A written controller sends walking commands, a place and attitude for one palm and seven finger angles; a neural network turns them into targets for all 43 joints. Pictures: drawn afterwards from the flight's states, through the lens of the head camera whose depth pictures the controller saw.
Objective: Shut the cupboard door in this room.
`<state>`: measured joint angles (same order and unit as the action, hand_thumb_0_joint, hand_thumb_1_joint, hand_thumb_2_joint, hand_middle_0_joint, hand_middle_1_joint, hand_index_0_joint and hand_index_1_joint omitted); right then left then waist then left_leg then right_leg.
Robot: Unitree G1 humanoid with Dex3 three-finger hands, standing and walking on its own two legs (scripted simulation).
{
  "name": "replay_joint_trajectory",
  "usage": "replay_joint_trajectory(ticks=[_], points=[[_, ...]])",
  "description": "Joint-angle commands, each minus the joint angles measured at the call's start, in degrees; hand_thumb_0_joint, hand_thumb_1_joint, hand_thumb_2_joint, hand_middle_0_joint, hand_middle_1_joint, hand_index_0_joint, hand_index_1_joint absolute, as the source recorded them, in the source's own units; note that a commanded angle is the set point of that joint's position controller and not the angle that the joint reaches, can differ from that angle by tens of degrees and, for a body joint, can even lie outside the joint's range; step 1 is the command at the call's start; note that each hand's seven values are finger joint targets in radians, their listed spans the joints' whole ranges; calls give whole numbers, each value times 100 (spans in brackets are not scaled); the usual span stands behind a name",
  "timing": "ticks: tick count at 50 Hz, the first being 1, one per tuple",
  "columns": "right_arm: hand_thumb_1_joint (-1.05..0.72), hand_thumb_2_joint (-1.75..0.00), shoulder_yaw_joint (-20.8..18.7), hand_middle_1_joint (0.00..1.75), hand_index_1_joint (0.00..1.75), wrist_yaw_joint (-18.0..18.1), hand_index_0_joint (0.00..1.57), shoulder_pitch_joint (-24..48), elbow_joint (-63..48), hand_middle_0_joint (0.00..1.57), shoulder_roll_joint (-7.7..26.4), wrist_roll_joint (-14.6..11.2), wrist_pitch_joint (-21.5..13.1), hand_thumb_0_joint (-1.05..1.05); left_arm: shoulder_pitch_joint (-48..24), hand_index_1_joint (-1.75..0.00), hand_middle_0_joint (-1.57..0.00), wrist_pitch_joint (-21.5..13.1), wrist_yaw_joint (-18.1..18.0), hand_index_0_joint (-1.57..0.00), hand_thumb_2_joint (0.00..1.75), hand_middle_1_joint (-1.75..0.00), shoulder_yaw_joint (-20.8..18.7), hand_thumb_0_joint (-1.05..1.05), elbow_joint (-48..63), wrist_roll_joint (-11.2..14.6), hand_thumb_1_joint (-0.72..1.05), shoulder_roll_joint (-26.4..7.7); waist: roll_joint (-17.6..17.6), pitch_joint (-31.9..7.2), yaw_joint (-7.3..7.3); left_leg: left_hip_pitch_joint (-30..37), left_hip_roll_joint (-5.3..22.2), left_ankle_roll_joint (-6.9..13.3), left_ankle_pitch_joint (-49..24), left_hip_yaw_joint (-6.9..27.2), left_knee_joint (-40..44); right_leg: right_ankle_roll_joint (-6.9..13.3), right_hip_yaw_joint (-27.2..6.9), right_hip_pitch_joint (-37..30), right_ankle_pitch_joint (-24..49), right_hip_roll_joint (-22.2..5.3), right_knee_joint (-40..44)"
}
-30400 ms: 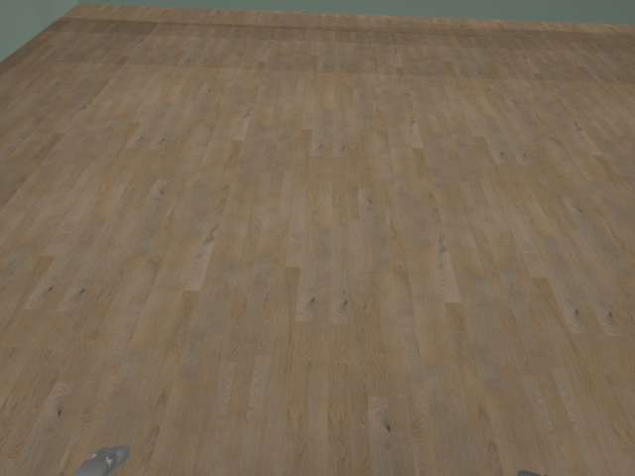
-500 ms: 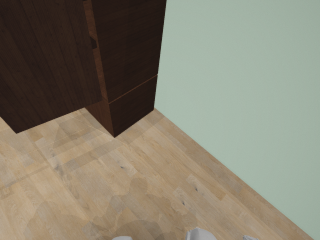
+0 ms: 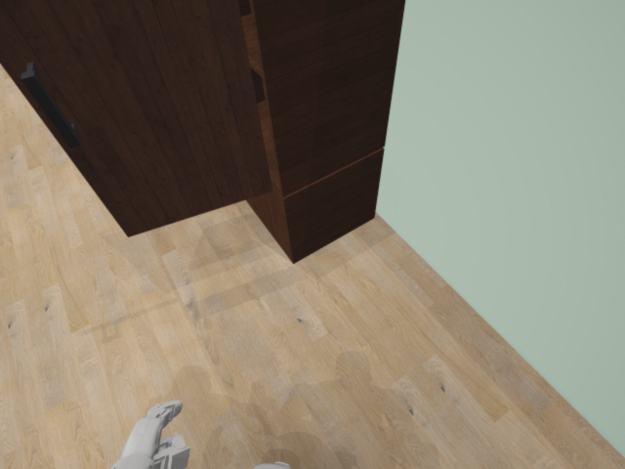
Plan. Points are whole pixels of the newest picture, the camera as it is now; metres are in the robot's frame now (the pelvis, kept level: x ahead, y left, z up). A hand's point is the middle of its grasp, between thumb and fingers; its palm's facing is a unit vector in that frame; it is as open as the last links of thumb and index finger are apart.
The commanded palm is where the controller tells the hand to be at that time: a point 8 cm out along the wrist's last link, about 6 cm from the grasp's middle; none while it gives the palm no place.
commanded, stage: turn to face it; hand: left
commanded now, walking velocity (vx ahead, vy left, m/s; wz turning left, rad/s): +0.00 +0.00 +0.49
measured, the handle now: (53, 106) +0.71 +0.48 +0.07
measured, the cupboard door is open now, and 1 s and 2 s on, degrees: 79 79 79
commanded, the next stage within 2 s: take the last steps up to it in 0.34 s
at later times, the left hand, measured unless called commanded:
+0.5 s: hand out of the picture -0.09 +0.24 -0.18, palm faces +0.29 -0.92 -0.26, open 7.4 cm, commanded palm none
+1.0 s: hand out of the picture +0.12 +0.22 -0.15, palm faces +0.21 -0.95 -0.23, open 7.4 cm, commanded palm none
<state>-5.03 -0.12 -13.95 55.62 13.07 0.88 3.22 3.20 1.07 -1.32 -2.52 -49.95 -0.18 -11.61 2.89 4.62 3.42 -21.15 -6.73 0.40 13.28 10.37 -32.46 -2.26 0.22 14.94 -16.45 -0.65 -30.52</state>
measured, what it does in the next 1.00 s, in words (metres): steps on the spot: left foot, then right foot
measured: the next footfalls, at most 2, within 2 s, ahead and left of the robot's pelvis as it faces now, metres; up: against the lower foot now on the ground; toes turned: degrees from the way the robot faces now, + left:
left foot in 0.44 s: -0.04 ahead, +0.14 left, +0.00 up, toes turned +16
right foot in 0.96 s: +0.18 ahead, -0.05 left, +0.00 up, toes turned +6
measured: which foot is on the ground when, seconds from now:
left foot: up 0.00-0.42, down 0.44-0.98, up 1.00-1.00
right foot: down 0.00-0.44, up 0.46-0.94, down 0.96-1.00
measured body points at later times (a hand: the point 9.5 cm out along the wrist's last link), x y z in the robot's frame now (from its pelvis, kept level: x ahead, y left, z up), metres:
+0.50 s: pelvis -0.03 +0.03 +0.00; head +0.01 +0.06 +0.44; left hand -0.10 +0.29 -0.16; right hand +0.15 -0.19 -0.13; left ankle -0.07 +0.13 -0.73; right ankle -0.01 -0.11 -0.71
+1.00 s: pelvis +0.06 +0.02 -0.01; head +0.09 -0.01 +0.44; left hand +0.10 +0.27 -0.13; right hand +0.03 -0.23 -0.17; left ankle -0.07 +0.12 -0.72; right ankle +0.14 -0.06 -0.73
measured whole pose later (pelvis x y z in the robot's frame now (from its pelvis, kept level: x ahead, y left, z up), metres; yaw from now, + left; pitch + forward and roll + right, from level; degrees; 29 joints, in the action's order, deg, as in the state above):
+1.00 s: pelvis +0.06 +0.02 -0.01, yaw +14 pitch -1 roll +2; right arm -2.7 1.1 -24.5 65.7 10.9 1.2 -1.1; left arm 8.1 -2.4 1.5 -2.2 -57.6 -1.3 -9.7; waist 2.6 3.8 2.6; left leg -4.5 0.7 0.0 25.9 -1.0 -33.9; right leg 1.3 7.5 20.1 -13.3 -3.4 -35.2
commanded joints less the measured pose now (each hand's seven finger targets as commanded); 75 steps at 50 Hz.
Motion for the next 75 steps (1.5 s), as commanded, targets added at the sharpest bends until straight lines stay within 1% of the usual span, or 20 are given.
replay_joint_trajectory(ticks=[1, 3, 6, 16, 20, 21, 22, 23, 27, 40, 45, 47, 48, 49, 50, 53, 57, 67, 73, 75], points=[[-90, -90, -254, 30, 30, -36, 20, 223, -622, 20, 747, 37, -69, 0, 449, -30, -20, -65, -146, -20, 90, -30, -297, 0, 426, -67, 90, -1334, -997, -595, -368, -1130, 316, -231, 1633, -333, -2923, 1182, -1799, -505, 332, -2598, 1665], [-90, -90, -235, 30, 30, -92, 20, 96, -385, 20, 629, 64, 31, 0, 84, -30, -20, -121, -120, -20, 90, -30, -232, 0, 464, -40, 90, -987, -1138, -166, -147, -1078, 554, -320, 1106, -459, -3588, 883, -1044, -128, 701, -1908, 1518], [-90, -90, -166, 30, 30, -126, 20, -1, -352, 20, 518, 41, 33, 0, 353, -30, -20, -198, -84, -20, 90, -30, -184, 0, 369, -59, 90, -851, -1315, -166, -156, -1102, 667, -449, 742, -697, -3701, 745, -249, -463, 2056, -1617, 1168], [-90, -90, 76, 30, 30, -67, 20, 935, -485, 20, 395, -50, -62, 0, 1485, -30, -20, -161, -38, -20, 90, -30, -300, 0, -113, -159, 90, -1282, -1604, -551, -684, -212, 696, -447, 1410, -1281, -1296, 983, -44, -1232, 3458, -1830, 648], [-90, -90, 96, 30, 30, -37, 20, 365, -262, 20, 505, -59, -199, 0, 1198, -30, -20, -112, -36, -20, 90, -30, -306, 0, -238, -83, 90, -1271, -1380, -829, -308, 1367, 692, -298, -196, -1399, 946, 465, 321, -642, 2805, -1615, -139], [-90, -90, 31, 30, 30, -19, 20, 185, -229, 20, 898, -26, -278, 0, 1275, -30, -20, -78, -25, -20, 90, -30, -257, 0, -170, -29, 90, -1040, -367, -1111, -211, 2266, 1325, -107, -1258, -818, 1284, 151, 668, 51, 1779, -1283, -882], [-90, -90, -92, 30, 30, 13, 20, 6, -222, 20, 1394, 6, -298, 0, 1285, -30, -20, -48, 5, -20, 90, -30, -127, 0, -61, -10, 90, -640, 1177, -1127, -110, 2826, 2735, 513, -3411, 793, 1207, -189, 812, 1404, -1330, -624, -1797], [-90, -90, -90, 30, 30, 46, 20, -113, -145, 20, 1473, 1, -222, 0, 1070, -30, -20, 7, -33, -20, 90, -30, -82, 0, -92, -34, 90, -604, 1090, -1104, -15, 2321, 2965, 990, -3757, 617, 1134, -146, 352, 1163, -2074, -624, -2291], [-90, -90, 67, 30, 30, 136, 20, 209, -103, 20, 897, 36, -336, 0, 847, -30, -20, -13, 111, -20, 90, -30, -91, 0, -410, -100, 90, -669, 909, -300, -155, 1929, 2283, 966, -1298, 284, 1669, -99, 155, 1739, -1047, -607, -3131], [-90, -90, 65, 30, 30, 159, 20, -817, 353, 20, 556, 39, -641, 0, 306, -30, -20, -178, 255, -20, 90, -30, -20, 0, -365, -100, 90, -387, 415, 268, -108, 1990, 2214, 1088, -578, 177, 2260, -98, 271, 2007, -161, -672, -1786], [-90, -90, 63, 30, 30, 153, 20, -760, 507, 20, 585, 78, -622, 0, 487, -30, -20, -261, 285, -20, 90, -30, -52, 0, -423, -77, 90, -280, 312, 168, -287, 1283, 2095, 877, -696, -143, 1767, 46, 586, 564, 40, -398, -485], [-90, -90, 102, 30, 30, 152, 20, -719, 566, 20, 506, 46, -617, 0, 1369, -30, -20, -315, 257, -20, 90, -30, -123, 0, -756, -99, 90, -409, -110, -110, -702, 543, 1703, 593, -479, -478, 811, 136, 615, -945, 451, -276, 125], [-90, -90, 138, 30, 30, 115, 20, -749, 538, 20, 335, -2, -644, 0, 2124, -30, -20, -400, 213, -20, 90, -30, -207, 0, -962, -139, 90, -768, -934, -547, -1022, -63, 1231, 339, -147, -991, -559, 382, -211, -1985, -131, -947, 613], [-90, -90, 198, 30, 30, 74, 20, -813, 387, 20, -13, -40, -649, 0, 2729, -30, -20, -438, 143, -20, 90, -30, -327, 0, -1135, -141, 90, -1318, -2384, -858, -1128, -1159, 522, 117, 1868, -1436, -2245, 907, -2406, -2625, -472, -2426, 1483], [-90, -90, 150, 30, 30, 58, 20, -532, 248, 20, 277, -28, -565, 0, 2706, -30, -20, -402, 89, -20, 90, -30, -304, 0, -1091, -37, 90, -1338, -1820, -625, -1116, -1359, 744, 157, 2090, -993, -3166, 1132, -2829, -2041, -1022, -2674, 1967], [-90, -90, 79, 30, 30, -17, 20, -450, 469, 20, 107, 25, -497, 0, 1444, -30, -20, -438, 59, -20, 90, -30, -181, 0, -803, -23, 90, -687, -720, 130, -565, -1277, 1243, 113, 548, -812, -3726, 943, -1727, -556, -1564, -2125, 2193], [-90, -90, 99, 30, 30, -61, 20, -880, 678, 20, -201, 73, -366, 0, 1531, -30, -20, -580, 45, -20, 90, -30, -67, 0, -901, -52, 90, -211, -773, -33, -295, -925, 1318, -119, -217, -1027, -3299, 716, -309, -330, 160, -1519, 2214], [-90, -90, 134, 30, 30, -136, 20, 451, 213, 20, -180, 43, -409, 0, 2378, -30, -20, -687, 12, -20, 90, -30, -17, 0, -1291, -88, 90, -220, -919, 298, -504, -1674, 1404, -253, -458, -1256, -1812, 999, -1, -1234, 1913, -1607, 2071], [-90, -90, 238, 30, 30, -145, 20, 1129, -32, 20, -289, 31, -530, 0, 2680, -30, -20, -578, -27, -20, 90, -30, -40, 0, -1506, -118, 90, -319, -1060, 207, -717, -808, 1053, -33, -36, -1627, -473, 1001, 139, -1529, 3223, -1656, 1492], [-90, -90, 225, 30, 30, -90, 20, 784, 62, 20, -214, 37, -573, 0, 2601, -30, -20, -544, -34, -20, 90, -30, -44, 0, -1522, -108, 90, -359, -1041, -22, -515, -16, 828, 55, -101, -1790, -6, 886, 291, -1449, 3974, -1553, 881]])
